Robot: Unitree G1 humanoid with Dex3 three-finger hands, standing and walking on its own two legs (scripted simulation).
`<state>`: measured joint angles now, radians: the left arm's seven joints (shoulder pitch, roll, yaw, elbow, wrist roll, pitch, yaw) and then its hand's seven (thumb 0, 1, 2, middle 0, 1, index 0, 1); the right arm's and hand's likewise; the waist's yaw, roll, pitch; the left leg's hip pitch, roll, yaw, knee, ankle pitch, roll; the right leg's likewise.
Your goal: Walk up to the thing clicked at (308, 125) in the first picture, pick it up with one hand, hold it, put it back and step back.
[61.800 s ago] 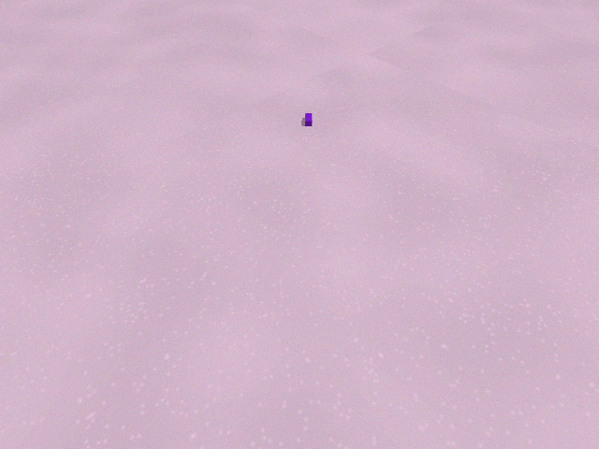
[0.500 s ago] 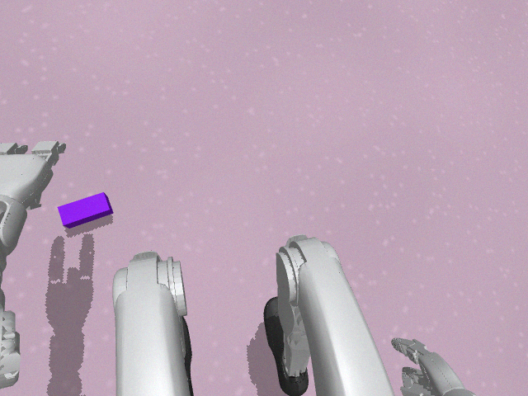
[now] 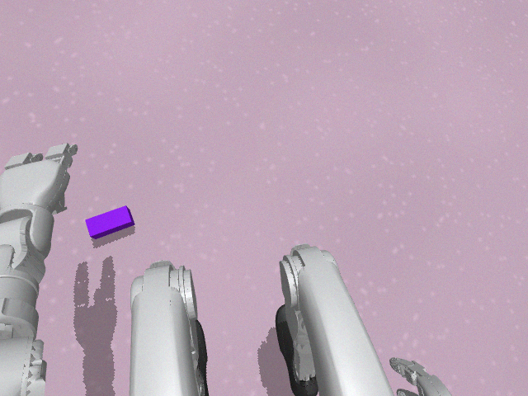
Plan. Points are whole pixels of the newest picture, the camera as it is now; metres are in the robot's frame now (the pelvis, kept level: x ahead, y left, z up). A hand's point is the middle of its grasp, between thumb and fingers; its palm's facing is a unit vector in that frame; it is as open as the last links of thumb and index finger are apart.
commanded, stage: home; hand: left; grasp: from above
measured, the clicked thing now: (110, 222) +0.46 +0.30 -0.39
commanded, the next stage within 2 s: none
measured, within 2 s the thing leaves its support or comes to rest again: neither
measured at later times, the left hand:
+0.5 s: hand out of the picture +0.26 +0.25 +0.09, palm faces -0.10 -0.85 -0.52, open 7.4 cm
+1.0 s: hand out of the picture +0.23 +0.21 +0.27, palm faces +0.19 -0.96 -0.21, open 7.4 cm
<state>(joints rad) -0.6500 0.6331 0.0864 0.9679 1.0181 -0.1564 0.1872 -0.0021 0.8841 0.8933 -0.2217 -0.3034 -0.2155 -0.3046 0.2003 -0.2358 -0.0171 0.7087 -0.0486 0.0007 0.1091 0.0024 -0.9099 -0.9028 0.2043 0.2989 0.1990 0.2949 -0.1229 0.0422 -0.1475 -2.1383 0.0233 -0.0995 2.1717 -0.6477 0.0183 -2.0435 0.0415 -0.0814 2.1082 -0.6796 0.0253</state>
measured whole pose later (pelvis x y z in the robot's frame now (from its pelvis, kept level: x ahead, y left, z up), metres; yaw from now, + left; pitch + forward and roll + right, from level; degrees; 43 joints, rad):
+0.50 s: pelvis +0.03 +0.00 +0.19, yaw +5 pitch +24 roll -5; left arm 0.07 0.37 0.01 0.25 0.27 0.19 0.05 0.01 0.89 0.89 -0.22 -0.30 -0.21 -0.30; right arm 0.08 -0.23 0.01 0.54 0.03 -0.08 -0.04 0.01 -0.91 -0.90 0.20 0.30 0.20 0.29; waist -0.04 0.03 -0.19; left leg -1.40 0.02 -0.07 1.57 -0.59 0.01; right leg -1.32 0.02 -0.06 1.51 -0.61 0.01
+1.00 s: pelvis +0.09 +0.01 +0.31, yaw +8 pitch +12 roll -3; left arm 0.52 0.22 0.03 -0.15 -0.06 0.46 0.05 0.01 0.90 0.90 -0.21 -0.30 -0.20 -0.30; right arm 0.32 -0.21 0.05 0.49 0.02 -0.18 -0.18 0.01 -0.91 -0.90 0.20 0.30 0.20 0.30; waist -0.05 0.06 -0.19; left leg -0.74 0.02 -0.06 1.02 -0.48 0.01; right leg -0.65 0.02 -0.04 0.93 -0.49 0.01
